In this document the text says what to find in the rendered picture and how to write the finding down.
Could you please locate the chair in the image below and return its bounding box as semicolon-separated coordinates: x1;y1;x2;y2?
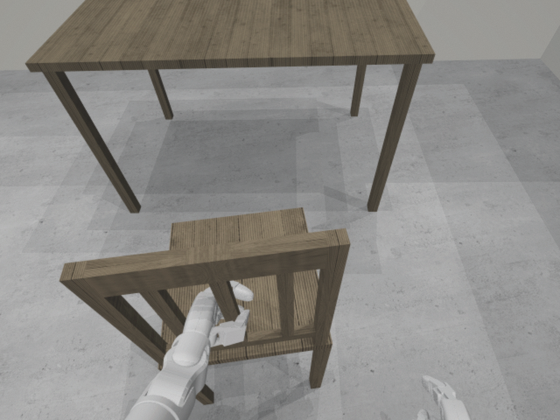
59;207;351;405

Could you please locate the robot left forearm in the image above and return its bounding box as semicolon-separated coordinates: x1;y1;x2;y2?
125;332;211;420

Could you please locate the left robot hand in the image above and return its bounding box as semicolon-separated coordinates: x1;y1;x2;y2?
183;281;254;347

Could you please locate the right robot hand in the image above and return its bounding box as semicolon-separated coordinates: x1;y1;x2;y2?
413;375;472;420

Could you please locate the table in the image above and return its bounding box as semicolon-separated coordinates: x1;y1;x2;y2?
25;0;435;214

